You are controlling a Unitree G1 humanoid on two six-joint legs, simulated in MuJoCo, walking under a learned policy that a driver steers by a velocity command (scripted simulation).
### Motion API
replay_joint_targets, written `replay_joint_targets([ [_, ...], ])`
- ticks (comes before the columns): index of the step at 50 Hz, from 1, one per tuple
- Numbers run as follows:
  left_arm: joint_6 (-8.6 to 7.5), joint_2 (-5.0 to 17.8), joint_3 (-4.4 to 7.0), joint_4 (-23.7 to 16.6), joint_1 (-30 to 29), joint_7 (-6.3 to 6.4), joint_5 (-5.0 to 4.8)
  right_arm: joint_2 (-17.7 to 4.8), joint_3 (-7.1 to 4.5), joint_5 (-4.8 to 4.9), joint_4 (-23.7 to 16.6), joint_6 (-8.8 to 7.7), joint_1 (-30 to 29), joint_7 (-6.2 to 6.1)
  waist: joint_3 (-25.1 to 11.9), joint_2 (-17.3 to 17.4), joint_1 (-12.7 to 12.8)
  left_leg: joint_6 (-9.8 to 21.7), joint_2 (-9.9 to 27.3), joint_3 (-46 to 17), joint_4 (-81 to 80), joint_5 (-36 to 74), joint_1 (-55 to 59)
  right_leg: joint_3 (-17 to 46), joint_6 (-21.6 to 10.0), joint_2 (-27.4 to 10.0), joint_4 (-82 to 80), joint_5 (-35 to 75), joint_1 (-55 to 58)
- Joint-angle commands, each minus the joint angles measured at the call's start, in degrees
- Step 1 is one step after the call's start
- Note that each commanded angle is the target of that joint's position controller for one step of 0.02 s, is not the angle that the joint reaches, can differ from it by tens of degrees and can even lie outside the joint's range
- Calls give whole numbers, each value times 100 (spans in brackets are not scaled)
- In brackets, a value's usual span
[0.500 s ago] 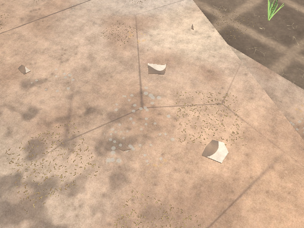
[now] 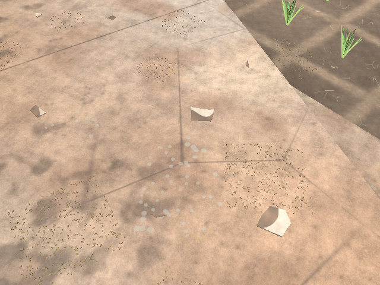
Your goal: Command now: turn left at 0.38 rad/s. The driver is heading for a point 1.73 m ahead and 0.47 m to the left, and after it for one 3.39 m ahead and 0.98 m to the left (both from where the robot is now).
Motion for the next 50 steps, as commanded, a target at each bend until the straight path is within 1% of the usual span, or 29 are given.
replay_joint_targets([
  [1, -4, 941, 319, -219, 20, 67, -35, -457, -103, -35, -287, -149, 439, 18, -352, -239, -131, 282, -2, -184, -1506, 814, 518, 1035, -350, -1351, -353, 389, 60],
  [2, 23, 693, 286, -300, 108, 48, -33, -903, -193, -140, -355, -216, 519, -4, -323, 799, -40, 548, 1018, -1763, -2371, 961, 761, 493, 78, -786, 835, -444, -587],
  [3, 38, 530, 225, -592, -293, 88, -110, -1576, -395, -69, -382, -199, 527, -33, 242, 1838, -190, 1275, 2097, -3355, -2654, 2398, 407, 162, 380, 315, 1529, -2011, -1604],
  [4, 75, 589, 230, -593, -459, 79, 1, -1431, -392, -131, -349, -198, 703, -90, 266, 1157, -239, 1589, 2113, -3195, -2613, 2824, 287, 773, 390, 112, 2687, -2174, -1560],
  [5, 95, 579, 247, -499, -292, 26, -39, -1213, -349, -54, -377, -195, 425, -131, 184, 681, -2, 1527, 1735, -2633, -2486, 2718, 249, 969, 395, 53, 3045, -1770, -1505],
  [6, 74, 650, 272, -407, -133, -9, -79, -1103, -322, -34, -478, -167, -4, -141, 190, 481, 209, 1271, 1337, -2221, -2410, 2621, 263, 1015, 405, 18, 3055, -1383, -1499],
  [8, 52, 772, 311, -302, 74, -61, 33, -959, -306, 22, -616, -179, -261, -124, -146, 575, 247, 1142, 977, -1881, -2173, 3385, 714, 941, 481, 70, 3199, -1071, -1496],
  [10, 51, 713, 289, -342, 51, -81, -2, -959, -329, 47, -587, -191, -15, -89, -359, 499, 129, 1155, 926, -1862, -2017, 3745, 1065, 914, 578, 82, 3025, -1068, -1518],
  [16, 32, 707, 202, -615, -296, -28, -71, -1203, -449, -11, -590, -125, 317, -90, -373, 788, -208, 1235, 955, -2422, -1778, 3430, 1209, 977, 599, 126, 1801, -1296, -1245],
  [20, -39, 789, 185, -686, -20, 12, -134, -1314, -498, -31, -735, -82, -78, -17, -446, 894, -66, 1038, 823, -2811, -1610, 3714, 722, 965, 473, 307, 956, -1312, -355],
  [22, -108, 760, 174, -609, 424, 63, -120, -1283, -492, 37, -826, -77, -466, -3, -470, 825, 252, 688, 547, -2854, -1392, 3305, 307, 944, 397, 344, -290, -624, 505],
  [23, -162, 909, 212, -570, 624, 116, -67, -1144, -454, 77, -887, -95, -570, -18, -491, 601, 335, 381, 273, -2728, -1133, 2451, -165, 1222, 322, -2, -1009, -212, 1128],
  [24, -182, 1380, 287, -642, 643, 172, 21, -695, -347, 66, -934, -122, -255, -20, -590, -604, 146, 48, -339, -1929, -52, 617, -820, 2553, 10, -1420, -1575, -406, 1655],
  [25, -128, 1852, 378, -761, 309, 130, 23, -781, -377, -11, -986, -114, -34, -75, -430, -1481, 21, -122, -1092, -866, 944, -1142, -1573, 3717, -759, -2431, -1584, 715, 1262],
  [26, -107, 1529, 333, -774, 411, 79, 25, -1161, -458, -141, -899, -89, -99, -76, -400, -924, 89, -148, -612, -922, 1961, -1076, -1496, 3520, -1107, -2474, -1450, 1078, 982],
  [27, -118, 1120, 213, -823, 144, 50, -15, -1196, -500, -109, -786, -68, -141, -26, -209, -544, -33, -160, -514, -969, 2321, -687, -1422, 2880, -1012, -2071, -1392, 1153, 741],
  [28, -111, 947, 161, -884, -142, 37, -5, -1147, -501, -74, -695, -30, -43, 32, -98, -494, -154, -220, -466, -868, 2554, -338, -1342, 2244, -808, -1654, -1340, 1253, 619],
  [30, -136, 939, 160, -904, -182, 83, 12, -1047, -465, -38, -654, 26, 29, 160, -191, -841, -127, -367, -440, -662, 2713, 25, -1462, 1567, -660, -1257, -1203, 1776, 911],
  [31, -141, 948, 174, -876, -40, 84, 18, -1012, -442, -15, -674, 39, -60, 190, -236, -835, -35, -431, -432, -587, 2640, 75, -1503, 1427, -673, -1236, -1153, 1917, 1059],
  [35, -156, 1071, 257, -734, 451, 71, 9, -869, -355, -8, -864, 99, -515, 236, -305, -840, 260, -519, -271, -452, 1914, -25, -1634, 1353, -851, -1555, -1060, 1930, 1617],
  [39, -158, 1204, 318, -695, 427, -25, 38, -706, -249, 21, -1001, 111, -701, 271, -341, -967, 312, -370, -161, -165, 796, -255, -837, 1044, -808, -1626, -901, 1903, 1276],
  [42, -125, 1325, 352, -600, 450, -106, 28, -692, -213, 68, -1001, 58, -559, 212, -455, -1067, 264, -192, -299, 38, -46, -205, -256, 1019, -772, -1643, -583, 2260, 1133],
  [44, -70, 1315, 340, -547, 325, -133, -74, -619, -169, -6, -862, -41, -203, 143, -469, -810, -37, -40, -368, 102, -1648, 995, 583, 769, -434, -1457, -68, 1976, 745],
  [45, -58, 1164, 304, -498, 526, -142, -72, -841, -187, -114, -843, -125, -142, 87, -550, -260, -31, 31, 22, -584, -2279, 1481, 1234, 549, -62, -1243, 427, 1169, 189],
  [46, -27, 537, 127, -751, 685, -200, -6, -1411, -251, -132, -1020, -213, -189, 38, -685, 1455, 137, 462, 1818, -2778, -2573, 2629, 1863, -10, 458, -557, 1666, -1571, -1073],
  [47, 113, 768, 160, -769, 267, -104, -33, -1478, -292, -54, -911, -252, -2, 13, -478, 1270, -199, 1198, 2169, -2718, -2273, 3745, 846, 617, 468, -270, 2142, -2429, -836],
  [48, 185, 899, 199, -695, 291, -104, -91, -1158, -192, -31, -867, -267, -174, 10, -268, 887, -25, 1286, 1845, -2296, -2259, 3742, 741, 831, 464, -326, 2437, -2231, -764],
  [49, 190, 873, 201, -577, 342, -136, -113, -883, -88, -21, -870, -271, -516, -8, -77, 800, 121, 1121, 1503, -1891, -2338, 3407, 590, 914, 451, -349, 2423, -1845, -738],
  [50, 165, 931, 228, -451, 470, -155, -98, -809, -54, -47, -896, -258, -785, -45, -28, 861, 244, 905, 1178, -1617, -2366, 3242, 660, 869, 455, -330, 2323, -1519, -737],
])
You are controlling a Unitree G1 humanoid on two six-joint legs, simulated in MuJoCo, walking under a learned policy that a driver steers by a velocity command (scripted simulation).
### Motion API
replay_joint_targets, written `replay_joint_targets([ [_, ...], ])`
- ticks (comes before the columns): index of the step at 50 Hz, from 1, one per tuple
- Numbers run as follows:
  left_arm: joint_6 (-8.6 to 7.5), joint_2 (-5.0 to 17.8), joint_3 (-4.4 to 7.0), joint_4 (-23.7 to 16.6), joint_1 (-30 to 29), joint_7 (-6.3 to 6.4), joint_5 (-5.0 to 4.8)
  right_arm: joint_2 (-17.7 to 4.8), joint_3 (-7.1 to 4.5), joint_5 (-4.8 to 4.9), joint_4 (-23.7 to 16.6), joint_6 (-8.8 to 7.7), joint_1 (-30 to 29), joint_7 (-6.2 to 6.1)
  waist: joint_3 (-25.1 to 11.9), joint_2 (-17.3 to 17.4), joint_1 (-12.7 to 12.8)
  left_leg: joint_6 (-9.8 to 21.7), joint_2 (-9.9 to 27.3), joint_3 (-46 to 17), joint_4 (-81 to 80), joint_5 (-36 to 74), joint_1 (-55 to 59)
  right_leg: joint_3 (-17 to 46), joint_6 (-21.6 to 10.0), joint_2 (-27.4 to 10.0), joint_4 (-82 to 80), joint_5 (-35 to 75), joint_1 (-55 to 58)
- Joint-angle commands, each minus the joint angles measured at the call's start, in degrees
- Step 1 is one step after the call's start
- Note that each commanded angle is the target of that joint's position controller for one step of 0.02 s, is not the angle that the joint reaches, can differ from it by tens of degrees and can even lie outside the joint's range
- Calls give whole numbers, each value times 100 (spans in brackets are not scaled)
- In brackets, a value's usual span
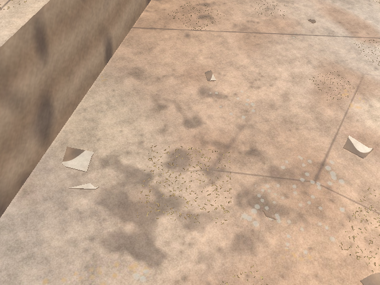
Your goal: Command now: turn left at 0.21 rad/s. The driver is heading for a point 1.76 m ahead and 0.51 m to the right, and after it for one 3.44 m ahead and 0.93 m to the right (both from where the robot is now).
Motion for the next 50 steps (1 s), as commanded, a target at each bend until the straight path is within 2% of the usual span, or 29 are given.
replay_joint_targets([
  [1, -39, 557, 140, -209, 92, -30, 43, -746, -139, 12, -271, -112, -193, -141, -237, 1241, -46, 687, 1347, -1166, -1157, 2889, 466, 277, 42, 12, 538, 297, -465],
  [2, -45, 531, 134, -109, 207, -42, 63, -694, -109, 22, -222, -128, -107, -153, -423, 1132, -49, 689, 1294, -1038, -1075, 3275, 616, 277, 72, 53, 560, 372, -346],
  [4, -30, 384, 90, -32, 201, -54, 22, -644, -78, 30, -126, -162, 1, -157, -547, 941, -86, 702, 1305, -956, -1037, 3257, 726, 283, 116, 71, 312, 411, -188],
  [6, -4, 262, 42, -3, 53, -39, 10, -639, -65, 6, -29, -170, 40, -158, -449, 986, -166, 708, 1279, -994, -1059, 2737, 680, 273, 122, 84, -210, 396, -60],
  [9, 2, 236, 15, 90, -8, 21, 5, -671, -67, -34, 114, -155, 69, -162, -366, 1076, -245, 762, 1288, -1165, -1012, 2160, 486, 224, 59, 182, -927, 305, 271],
  [11, -36, 204, -4, 198, 91, 76, -18, -666, -61, -26, 207, -155, 30, -179, -395, 1002, -192, 744, 1294, -1294, -932, 1940, 362, 197, -14, 231, -1527, 549, 598],
  [12, -76, 132, -32, 286, 221, 100, -11, -645, -49, 8, 242, -153, -71, -196, -412, 883, -60, 634, 1220, -1271, -841, 1760, 221, 167, -63, 239, -2154, 1057, 950],
  [13, -143, 124, -59, 361, 311, 125, 35, -588, -26, 40, 278, -169, -98, -212, -456, 701, 27, 432, 1161, -1272, -803, 1496, -80, 346, -107, 86, -2737, 1880, 1486],
  [14, -229, 291, -53, 403, 360, 151, 99, -441, 26, 31, 300, -207, -17, -206, -577, 445, -24, 204, 1008, -1225, -717, 1147, -362, 854, -171, -358, -2884, 2314, 1939],
  [15, -282, 650, 7, 407, 46, 138, 54, -398, 6, 44, 367, -204, 270, -171, -345, -119, -412, 76, 510, -832, -868, 595, -285, 1155, -334, -620, -2704, 2656, 1481],
  [16, -316, 459, -26, 439, -109, 78, -1, -461, 0, 12, 546, -174, 216, -177, -271, -161, -293, 14, 412, -723, -965, 528, 193, 1108, -392, -600, -2739, 2356, 1002],
  [17, -352, 301, -74, 487, -119, 54, 2, -522, -23, 6, 641, -165, 153, -187, -192, -146, -224, 9, 452, -745, -928, 680, 384, 992, -325, -479, -2793, 2160, 876],
  [19, -377, 284, -89, 647, -13, 89, 0, -588, -57, 20, 800, -174, 171, -183, -214, -222, -179, 39, 536, -763, -837, 1007, 501, 892, -258, -349, -2879, 2104, 930],
  [24, -386, 220, -111, 969, 50, 130, -6, -446, -22, 33, 1255, -200, 305, -215, -126, 128, -155, -44, 555, -756, -1012, 915, 304, 895, -323, -355, -2927, 1995, 1128],
  [33, -404, 121, -168, 1455, 66, 156, -6, -377, 30, 40, 1889, -192, 500, -265, -67, 268, -171, -103, 598, -727, -1074, 940, 328, 910, -383, -325, -3013, 1910, 1103],
  [49, -423, -158, -281, 2003, 377, 194, -13, -116, 135, 47, 2488, -189, 768, -323, 12, 232, -193, -132, 650, -652, -987, 990, 323, 899, -396, -254, -3020, 1972, 986],
  [50, -417, -167, -281, 2037, 451, 193, -7, -80, 144, 40, 2521, -186, 822, -322, -109, 211, -181, -121, 586, -606, -979, 590, 350, 904, -413, -210, -3084, 1435, 1024],
])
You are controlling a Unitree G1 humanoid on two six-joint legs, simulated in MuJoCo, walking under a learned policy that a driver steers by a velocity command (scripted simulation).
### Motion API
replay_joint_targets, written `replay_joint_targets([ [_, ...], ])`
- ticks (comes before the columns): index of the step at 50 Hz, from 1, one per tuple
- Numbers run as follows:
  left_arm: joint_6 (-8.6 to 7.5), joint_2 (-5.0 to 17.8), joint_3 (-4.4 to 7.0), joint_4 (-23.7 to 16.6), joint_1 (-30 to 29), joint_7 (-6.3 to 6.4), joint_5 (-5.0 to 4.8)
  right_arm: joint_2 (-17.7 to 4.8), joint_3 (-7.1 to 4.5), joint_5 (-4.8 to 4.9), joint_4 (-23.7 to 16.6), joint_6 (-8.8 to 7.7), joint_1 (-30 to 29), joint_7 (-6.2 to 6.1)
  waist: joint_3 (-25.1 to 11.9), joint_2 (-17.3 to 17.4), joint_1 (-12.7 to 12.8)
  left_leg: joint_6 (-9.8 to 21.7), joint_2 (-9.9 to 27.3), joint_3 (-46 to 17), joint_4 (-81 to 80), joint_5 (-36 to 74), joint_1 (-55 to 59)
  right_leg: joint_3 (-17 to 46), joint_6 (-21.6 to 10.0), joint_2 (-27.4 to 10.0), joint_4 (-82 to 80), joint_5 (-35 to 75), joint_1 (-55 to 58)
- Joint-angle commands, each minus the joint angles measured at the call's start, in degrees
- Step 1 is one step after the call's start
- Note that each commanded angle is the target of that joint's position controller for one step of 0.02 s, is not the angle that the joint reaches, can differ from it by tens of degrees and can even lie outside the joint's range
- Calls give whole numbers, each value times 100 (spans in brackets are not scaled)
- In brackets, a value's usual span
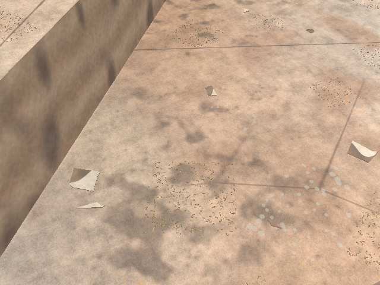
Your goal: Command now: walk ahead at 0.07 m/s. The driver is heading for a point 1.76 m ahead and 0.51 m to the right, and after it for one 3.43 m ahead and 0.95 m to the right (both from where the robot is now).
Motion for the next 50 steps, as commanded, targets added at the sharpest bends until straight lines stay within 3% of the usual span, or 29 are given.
replay_joint_targets([
  [1, -7, 621, 123, -29, 369, 17, 9, -494, -81, -17, -15, -12, 341, -16, 124, -189, 23, 196, 343, -339, -108, -424, -125, 694, -196, -589, -551, -750, -318],
  [3, 69, 860, 247, -34, 546, 0, 20, -522, -128, -82, -120, 17, 255, 24, 418, -501, 120, 314, -3, -56, 552, -1820, -825, 1162, -515, -743, -749, -2736, -508],
  [4, 93, 915, 294, -2, 768, -9, 23, -438, -122, -131, -231, 13, 93, 61, 664, -687, 231, 326, -111, 105, 1009, -1959, -1326, 1655, -732, -1065, -1045, -3423, -506],
  [5, 98, 972, 344, 51, 955, -11, 32, -269, -89, -188, -337, -21, -15, 100, 825, -900, 286, 310, -102, 374, 1536, -1697, -1627, 2201, -983, -1509, -1333, -3779, -473],
  [7, 34, 907, 384, 40, 1007, -27, 86, -316, -114, -191, -533, -138, -234, 157, 949, -783, 301, 317, 213, 312, 2285, -1477, -2021, 2639, -1248, -1935, -1612, -3279, -480],
  [9, -67, 949, 430, -35, 870, -50, 103, -378, -158, -145, -643, -258, -236, 230, 772, -590, 180, 332, 327, 266, 2271, -1540, -2104, 2314, -1200, -1845, -1515, -2584, -249],
  [11, -135, 932, 454, -101, 659, -67, 60, -329, -183, -81, -683, -346, -105, 263, 685, -646, 16, 356, 235, 437, 1581, -1293, -1376, 1757, -1025, -1542, -1286, -2060, -587],
  [13, -150, 902, 473, -200, 368, -84, -2, -186, -209, -33, -404, -379, 705, 242, 569, -489, -369, 368, -90, 790, 525, -521, 253, 1166, -838, -1127, -715, -1965, -1504],
  [14, -183, 773, 443, -259, 325, -94, 28, -299, -267, -46, -231, -397, 1219, 203, 463, -180, -534, 370, -59, 574, 241, -636, 1129, 901, -723, -884, -96, -1909, -2087],
  [15, -246, 422, 341, -397, 186, -138, 58, -680, -364, -132, -135, -450, 1875, 143, 252, 902, -786, 507, 1104, -1097, -696, -1826, 1753, 162, -493, -320, 1607, -1572, -2689],
  [16, -290, 257, 303, -647, 102, -187, 72, -1250, -500, -83, -2, -418, 2499, 146, 167, 1824, -829, 1059, 2282, -3386, -1576, -3356, 1922, -383, -381, 202, 3105, -1945, -3675],
  [17, -292, 668, 390, -684, -62, -238, 229, -987, -447, -87, -71, -373, 2044, 133, 642, 877, -509, 1211, 2370, -3421, -1547, -3529, 1294, 18, -454, -237, 3981, -1640, -3826],
  [18, -321, 577, 381, -682, -144, -309, 208, -811, -395, -81, -303, -413, 1478, 170, 853, 381, -266, 1148, 2138, -2911, -1512, -3032, 876, 159, -463, -450, 4180, -1024, -3821],
  [19, -362, 451, 352, -622, -59, -358, 150, -722, -369, -71, -423, -472, 1163, 189, 820, 234, -100, 1043, 1861, -2330, -1563, -2176, 714, 184, -391, -585, 4127, -542, -3615],
  [21, -348, 489, 382, -574, -36, -415, 174, -509, -289, -45, -450, -581, 1088, 162, 604, 205, 28, 900, 1487, -1464, -1567, -652, 775, 35, -224, -670, 3956, -32, -3359],
  [24, -246, 445, 393, -696, -329, -414, 153, -416, -228, -30, -239, -643, 1615, 137, 443, 343, 5, 873, 1276, -739, -1296, 1465, 1098, -254, -77, -582, 3872, 212, -3538],
  [28, -200, 310, 310, -1158, -1429, -409, 108, -382, -165, -48, -200, -643, 1790, 115, 634, 415, -146, 890, 1102, -295, -1291, 2545, 886, -574, 23, -435, 2812, 576, -3490],
  [31, -203, 253, 240, -1390, -1956, -401, 46, -462, -164, -53, -164, -654, 1871, 82, 713, 538, -233, 879, 1102, -117, -1305, 3046, 822, -792, -87, -251, 1737, 848, -2896],
  [34, -226, 433, 292, -1382, -1629, -334, 34, -617, -207, -67, -156, -693, 1686, 52, 461, 580, 38, 785, 1277, 258, -824, 4668, 1168, -918, -466, 1, 1290, 752, -2050],
  [36, -294, 653, 423, -1045, -495, -278, 26, -756, -267, -95, -174, -668, 1538, 11, -170, 574, 532, 674, 1318, 495, 592, 5714, 1409, -882, -733, 300, 1163, 486, -984],
  [37, -329, 739, 504, -750, 340, -249, 47, -825, -298, -78, -202, -631, 1438, 9, -556, 483, 889, 598, 1231, 647, 1700, 5348, 1141, -836, -863, 342, 767, 636, -42],
  [38, -337, 1064, 629, -564, 1114, -203, 157, -751, -281, -66, -309, -620, 1454, 32, -976, 173, 1137, 538, 1058, 768, 3225, 3710, 115, 186, -1109, -463, 668, -101, 1141],
  [39, -302, 1588, 753, -584, 1298, -206, 243, -85, -198, 12, -466, -624, 1981, 155, -1461, -1082, 674, 292, -86, 767, 5601, -1065, -2020, 3344, -2087, -2141, 205, -454, 2520],
  [40, -232, 1463, 747, -584, 918, -273, 2, -518, -308, -44, -592, -643, 1554, 202, -1431, -719, 642, 356, -164, -47, 6256, -1486, -2917, 4568, -2279, -2163, -741, -1299, 2391],
  [41, -243, 1218, 682, -742, 237, -277, -29, -670, -338, -54, -906, -701, 816, 222, -479, -448, 442, 423, 228, -157, 6043, -887, -3324, 3670, -2051, -2033, -890, -1302, 1578],
  [42, -280, 895, 608, -783, -26, -292, -15, -717, -355, -70, -1018, -762, 479, 225, -129, 57, 294, 414, 442, -144, 5622, -460, -3075, 3063, -1836, -1834, -1020, -543, 812],
  [44, -370, 627, 513, -750, -102, -228, 6, -586, -364, -164, -1132, -649, 419, 218, 70, 205, -106, 249, 642, -184, 4962, -402, -2369, 2192, -1535, -1334, -1058, 836, -191],
  [47, -481, 818, 530, -704, 266, -180, -17, -411, -347, -223, -1300, -408, 334, 235, 39, 11, -225, -3, 666, -26, 4267, -462, -2215, 1662, -1485, -1050, -1074, 1560, -559],
  [50, -454, 939, 547, -743, 628, -174, -45, -511, -358, -217, -1702, -314, -568, 254, 263, -158, -8, -230, 697, 136, 3418, 214, -2689, 1601, -1334, -885, -1245, 1467, -589],
])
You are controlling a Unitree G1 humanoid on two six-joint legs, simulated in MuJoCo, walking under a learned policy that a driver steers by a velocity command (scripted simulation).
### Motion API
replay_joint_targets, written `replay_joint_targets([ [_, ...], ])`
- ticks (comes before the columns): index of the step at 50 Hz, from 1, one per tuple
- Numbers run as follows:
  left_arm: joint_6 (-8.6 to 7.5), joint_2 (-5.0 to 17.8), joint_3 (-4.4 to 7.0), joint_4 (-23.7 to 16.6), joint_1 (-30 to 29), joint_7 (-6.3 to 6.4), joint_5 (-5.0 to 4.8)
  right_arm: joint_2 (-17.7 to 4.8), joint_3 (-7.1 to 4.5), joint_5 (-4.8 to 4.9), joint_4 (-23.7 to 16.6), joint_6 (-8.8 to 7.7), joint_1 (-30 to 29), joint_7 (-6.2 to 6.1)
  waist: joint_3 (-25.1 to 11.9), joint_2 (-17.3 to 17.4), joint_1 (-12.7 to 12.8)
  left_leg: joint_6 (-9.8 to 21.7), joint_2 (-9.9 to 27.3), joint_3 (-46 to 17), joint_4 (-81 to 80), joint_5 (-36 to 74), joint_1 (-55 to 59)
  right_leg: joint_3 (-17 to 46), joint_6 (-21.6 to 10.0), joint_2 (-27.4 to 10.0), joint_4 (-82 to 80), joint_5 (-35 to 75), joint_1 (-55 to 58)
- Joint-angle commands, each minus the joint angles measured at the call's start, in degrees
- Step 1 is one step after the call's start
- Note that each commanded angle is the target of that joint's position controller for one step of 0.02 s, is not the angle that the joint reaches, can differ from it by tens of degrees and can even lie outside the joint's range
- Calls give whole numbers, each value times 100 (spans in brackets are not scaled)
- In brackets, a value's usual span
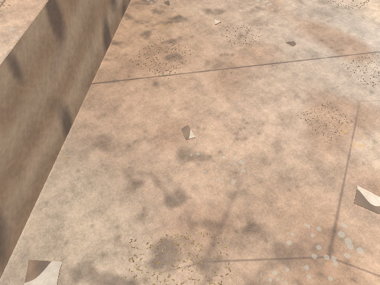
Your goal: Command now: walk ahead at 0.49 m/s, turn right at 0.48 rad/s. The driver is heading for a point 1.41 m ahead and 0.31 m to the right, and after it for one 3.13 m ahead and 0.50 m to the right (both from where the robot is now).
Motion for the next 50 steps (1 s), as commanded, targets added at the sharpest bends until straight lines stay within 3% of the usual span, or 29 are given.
replay_joint_targets([
  [1, -85, 703, 109, -374, 185, 21, -30, -382, -70, 7, -398, 108, -146, 21, 157, -254, -85, -236, -23, 236, -712, 680, -268, 1637, -578, -1530, -1013, 1289, -292],
  [5, -35, 725, 121, -401, 709, 32, -15, -400, -41, 50, -747, 116, -947, 76, 19, -397, 264, -276, -196, 247, -1490, 1306, -538, 1699, -288, -1457, -710, 2012, 436],
  [10, 22, 812, 150, -490, 1026, 107, 80, -444, 34, 112, -1195, 46, -1719, 101, 38, -546, 488, -180, -467, 254, -2283, 1042, -615, 1992, -367, -1565, -223, 2752, 1238],
  [12, 23, 914, 186, -592, 835, 153, 92, -550, 23, 143, -1252, -19, -1522, 91, -8, -628, 295, -58, -559, 183, -2765, 867, 13, 2094, -245, -1607, 35, 3053, 1195],
  [14, -24, 1069, 228, -732, 456, 116, 76, -816, -86, 167, -977, -97, -448, 5, -495, -595, -213, 151, -842, 269, -3218, 597, 1737, 1982, 25, -1376, 950, 4023, 771],
  [15, -82, 1070, 232, -793, 299, 49, 17, -1018, -166, 132, -792, -178, 402, -70, -980, -373, -655, 333, -563, 75, -3485, 862, 3013, 1773, 152, -1084, 1999, 3691, 282],
  [16, -143, 709, 142, -1041, 298, 9, -69, -1471, -273, -24, -754, -204, 1364, -184, -1887, 188, -944, 592, 826, -1213, -3462, -105, 4427, 1425, 229, -778, 3499, 1786, -553],
  [17, -84, 327, 92, -1164, 1051, 36, -264, -1853, -366, -112, -790, -122, 1230, -165, -2396, 1582, -439, 1285, 2176, -3765, -4012, -97, 5398, 774, 370, 36, 4946, -2292, -2205],
  [18, 18, 842, 154, -1023, 971, 96, -30, -1336, -324, -7, -841, -44, 907, -120, -1842, 787, -285, 1298, 1992, -3928, -4121, -773, 4747, 724, 315, -559, 5469, -1866, -2671],
  [19, 55, 830, 167, -1044, 504, 47, 56, -805, -195, 48, -912, -42, 526, -103, -1004, 187, -263, 1147, 1664, -2915, -4264, -667, 3891, 649, 362, -764, 5375, -1277, -2687],
  [20, 73, 704, 153, -1106, 223, -4, 74, -607, -137, 32, -873, -62, 385, -81, -571, -33, -218, 1014, 1371, -2116, -4448, -70, 3303, 595, 410, -928, 5165, -981, -2606],
  [22, 200, 621, 163, -1188, 75, -125, 175, -561, -111, 60, -715, -126, 538, -99, -324, 362, -96, 817, 993, -1150, -4676, 753, 2768, 499, 490, -1119, 4922, -830, -2410],
  [25, 344, 503, 135, -1397, -226, -239, 172, -613, -142, 165, -549, -282, 843, -46, -332, 462, -32, 853, 976, -496, -4839, 1677, 2748, 387, 534, -1188, 4830, -587, -2637],
  [27, 376, 483, 107, -1584, -638, -308, 192, -661, -165, 171, -499, -308, 966, -37, -243, 426, -65, 886, 984, -134, -4975, 1825, 2816, 332, 575, -1276, 4673, -228, -3005],
  [33, 328, 367, -40, -2057, -1851, -461, 155, -797, -198, 156, -352, -275, 1254, -38, 64, 395, -273, 737, 750, 925, -5073, 2093, 2854, -148, 591, -1267, 2733, 957, -2814],
  [37, 336, 451, -56, -2314, -2388, -505, 203, -1010, -255, 156, -196, -177, 1630, -103, 197, 366, -428, 673, 1000, 1214, -4838, 2646, 3498, -535, 356, -1148, 1895, 440, -2587],
  [39, 343, 527, -22, -2336, -2308, -464, 238, -1152, -281, 146, -127, -86, 1719, -139, 52, 445, -348, 605, 1048, 1454, -4201, 4166, 3825, -760, 151, -854, 1649, -157, -2175],
  [41, 293, 693, 76, -2112, -1442, -384, 277, -1291, -293, 151, -83, 25, 1797, -157, -532, 473, 18, 571, 1045, 1610, -2671, 5319, 3810, -831, -126, -405, 1339, -586, -1022],
  [42, 234, 855, 176, -1780, -443, -305, 336, -1253, -260, 164, -133, 59, 1752, -150, -1084, 217, 462, 440, 915, 1723, -1367, 4571, 3114, -587, -312, -379, 913, -336, 384],
  [43, 207, 1399, 321, -1689, 160, -198, 398, -747, -126, 229, -429, 47, 1907, -82, -1841, -723, 536, 213, 561, 1706, 497, 1488, 1228, 1503, -765, -1955, 721, -1163, 2271],
  [44, 255, 1803, 391, -1794, 159, -132, 177, -723, -133, 221, -770, 8, 1743, -2, -2289, -1376, 379, -25, -534, 1001, 2053, -1903, -395, 4355, -1397, -3196, -226, -628, 2960],
  [45, 312, 1574, 352, -1696, 165, -52, 110, -989, -193, 167, -808, 0, 1082, 7, -1648, -432, 532, 29, -204, 308, 2137, -1253, -942, 3397, -1202, -2946, -267, 154, 2617],
  [46, 275, 1289, 272, -1630, -154, -9, 76, -839, -130, 241, -833, -64, 966, 29, -993, -343, 311, 78, 11, 275, 1785, -779, -872, 2543, -1047, -2744, -258, 912, 1849],
  [47, 215, 1011, 187, -1589, -406, -10, 72, -782, -114, 222, -707, -77, 1091, 34, -624, -93, 31, 92, 200, 231, 1175, -582, -449, 1954, -762, -2415, -380, 1507, 1114],
  [48, 152, 862, 124, -1553, -581, -4, 43, -757, -115, 112, -636, 3, 1206, 47, -435, -124, -191, 62, 280, 203, 825, -535, -56, 1547, -588, -2151, -504, 1828, 610],
  [49, 88, 742, 72, -1552, -713, -15, 51, -704, -104, 57, -478, 120, 1503, 77, -477, -204, -342, 42, 287, 209, 661, -455, 291, 1212, -477, -2022, -654, 1899, 365],
  [50, 4, 705, 52, -1520, -650, -36, 52, -676, -111, 57, -403, 201, 1614, 105, -497, -241, -374, 31, 231, 258, 606, -379, 437, 1043, -448, -1963, -732, 2136, 251],
])
Velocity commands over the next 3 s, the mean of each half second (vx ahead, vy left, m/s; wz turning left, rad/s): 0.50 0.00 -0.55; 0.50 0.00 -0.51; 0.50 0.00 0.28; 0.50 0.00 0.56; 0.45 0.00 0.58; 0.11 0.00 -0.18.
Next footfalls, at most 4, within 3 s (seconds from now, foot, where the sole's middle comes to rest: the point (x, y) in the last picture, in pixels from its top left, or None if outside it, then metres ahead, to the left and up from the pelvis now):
0.30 left None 0.37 0.12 -0.78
0.84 right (260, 269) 0.54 -0.18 -0.78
1.42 left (259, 188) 0.87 -0.21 -0.78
1.92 right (308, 142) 1.12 -0.46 -0.78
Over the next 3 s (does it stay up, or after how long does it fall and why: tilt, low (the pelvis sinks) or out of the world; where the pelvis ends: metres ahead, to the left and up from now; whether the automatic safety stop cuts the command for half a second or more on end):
stays up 1.35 -0.29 -0.01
